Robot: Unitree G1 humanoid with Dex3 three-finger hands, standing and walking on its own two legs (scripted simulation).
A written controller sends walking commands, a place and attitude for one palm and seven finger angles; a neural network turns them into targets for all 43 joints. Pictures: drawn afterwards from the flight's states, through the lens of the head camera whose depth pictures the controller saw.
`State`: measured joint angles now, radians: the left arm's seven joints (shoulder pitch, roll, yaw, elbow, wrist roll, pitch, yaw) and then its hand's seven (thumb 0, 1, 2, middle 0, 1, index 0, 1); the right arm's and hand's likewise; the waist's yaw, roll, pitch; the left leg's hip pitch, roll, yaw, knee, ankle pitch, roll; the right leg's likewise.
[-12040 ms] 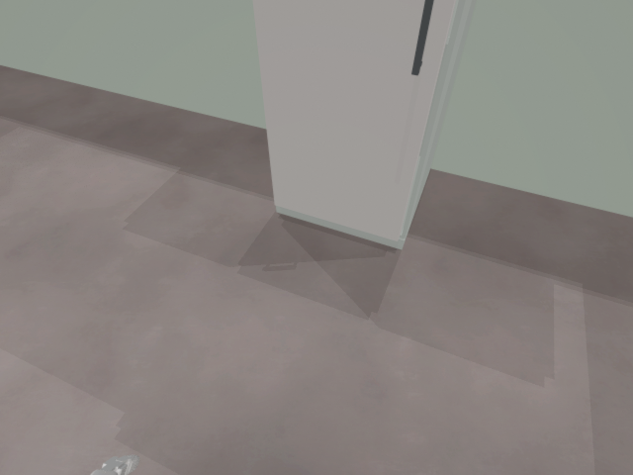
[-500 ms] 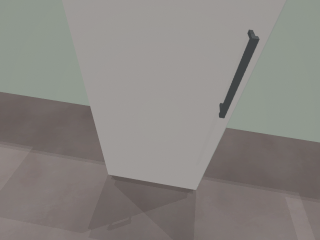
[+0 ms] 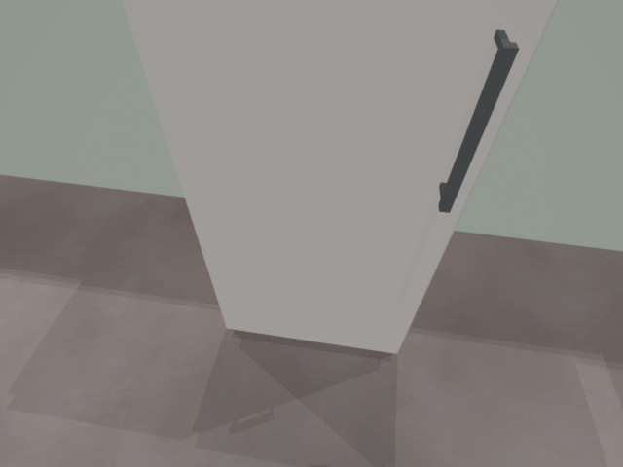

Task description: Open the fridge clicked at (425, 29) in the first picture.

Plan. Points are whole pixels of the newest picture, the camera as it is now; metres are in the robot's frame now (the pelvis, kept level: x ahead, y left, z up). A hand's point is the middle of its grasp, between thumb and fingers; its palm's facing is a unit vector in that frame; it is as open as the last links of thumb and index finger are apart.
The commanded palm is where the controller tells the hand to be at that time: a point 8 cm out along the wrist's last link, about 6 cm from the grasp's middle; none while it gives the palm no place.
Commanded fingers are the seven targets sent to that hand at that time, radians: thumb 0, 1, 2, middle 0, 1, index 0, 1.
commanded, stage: come to a stop and stand still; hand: right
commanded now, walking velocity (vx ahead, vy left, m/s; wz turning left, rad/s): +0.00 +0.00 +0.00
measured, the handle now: (468, 134) +0.55 -0.18 +0.16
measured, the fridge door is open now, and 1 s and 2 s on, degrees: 0 0 0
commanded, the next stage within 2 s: look again from close up in 0.90 s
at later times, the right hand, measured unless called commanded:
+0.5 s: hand out of the picture +0.07 -0.27 -0.17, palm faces +0.00 +0.96 -0.28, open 7.4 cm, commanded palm none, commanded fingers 0.00 -0.90 -0.90 0.20 0.30 0.20 0.30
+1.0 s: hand out of the picture +0.01 -0.27 -0.16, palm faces -0.05 +0.95 -0.31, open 7.4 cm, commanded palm none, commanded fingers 0.00 -0.90 -0.90 0.20 0.30 0.20 0.30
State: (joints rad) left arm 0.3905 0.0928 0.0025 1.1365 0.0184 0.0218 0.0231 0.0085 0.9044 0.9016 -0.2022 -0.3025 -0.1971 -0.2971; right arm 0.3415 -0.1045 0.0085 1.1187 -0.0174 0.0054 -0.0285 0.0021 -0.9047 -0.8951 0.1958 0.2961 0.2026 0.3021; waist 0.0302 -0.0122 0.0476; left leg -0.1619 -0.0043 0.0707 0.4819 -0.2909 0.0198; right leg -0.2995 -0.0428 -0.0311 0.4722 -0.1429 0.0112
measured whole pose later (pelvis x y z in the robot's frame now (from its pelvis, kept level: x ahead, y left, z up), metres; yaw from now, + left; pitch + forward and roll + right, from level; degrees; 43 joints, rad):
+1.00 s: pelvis -0.01 -0.03 +0.00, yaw +0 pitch -2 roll +1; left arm 0.20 0.31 0.01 1.06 0.01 0.01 -0.01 0.01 0.90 0.90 -0.21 -0.30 -0.20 -0.30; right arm 0.28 -0.31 0.01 1.05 -0.03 0.01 -0.01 0.00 -0.90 -0.89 0.20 0.30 0.20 0.30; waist 0.00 -0.01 0.02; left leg -0.14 0.04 0.05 0.42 -0.25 -0.03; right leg -0.27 0.00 -0.06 0.41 -0.11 -0.04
